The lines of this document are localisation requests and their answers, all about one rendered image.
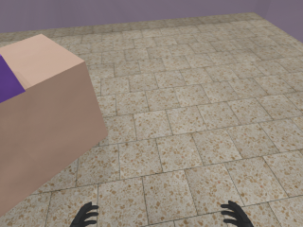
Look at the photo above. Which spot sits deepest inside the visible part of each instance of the pedestal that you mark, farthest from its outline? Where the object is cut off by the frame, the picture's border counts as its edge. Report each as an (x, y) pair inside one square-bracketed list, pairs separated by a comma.
[(50, 125)]

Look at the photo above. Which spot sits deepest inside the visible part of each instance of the carton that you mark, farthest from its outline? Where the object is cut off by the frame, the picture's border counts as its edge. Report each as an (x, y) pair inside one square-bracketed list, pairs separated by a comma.
[(9, 84)]

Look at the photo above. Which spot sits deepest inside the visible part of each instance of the robot left hand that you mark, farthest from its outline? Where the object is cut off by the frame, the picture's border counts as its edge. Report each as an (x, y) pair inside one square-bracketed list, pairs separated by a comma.
[(81, 216)]

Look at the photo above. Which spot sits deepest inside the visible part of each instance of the robot right hand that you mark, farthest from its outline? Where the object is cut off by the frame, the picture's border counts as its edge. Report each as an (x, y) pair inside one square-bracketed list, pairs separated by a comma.
[(241, 219)]

